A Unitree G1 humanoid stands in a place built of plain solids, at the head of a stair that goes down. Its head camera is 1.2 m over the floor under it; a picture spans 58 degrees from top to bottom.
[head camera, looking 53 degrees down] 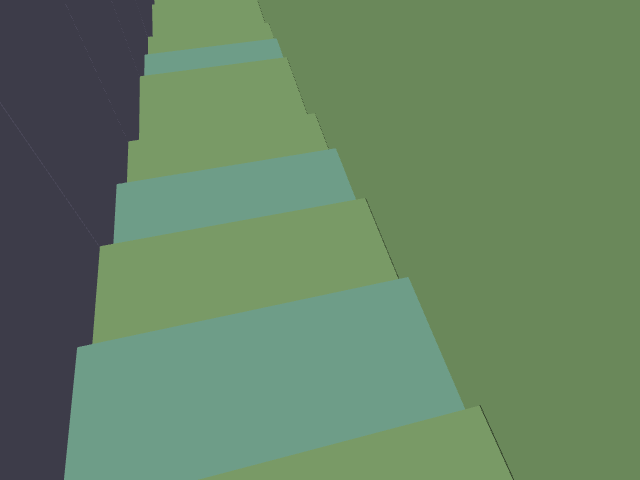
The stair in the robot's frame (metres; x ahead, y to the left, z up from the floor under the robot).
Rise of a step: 0.12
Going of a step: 0.49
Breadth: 1.12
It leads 14 degrees to the left of straight ahead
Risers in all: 5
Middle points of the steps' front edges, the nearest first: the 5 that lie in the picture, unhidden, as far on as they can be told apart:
0.22 0.11 0.00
0.69 0.23 -0.10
1.17 0.35 -0.21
1.64 0.46 -0.34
2.12 0.58 -0.47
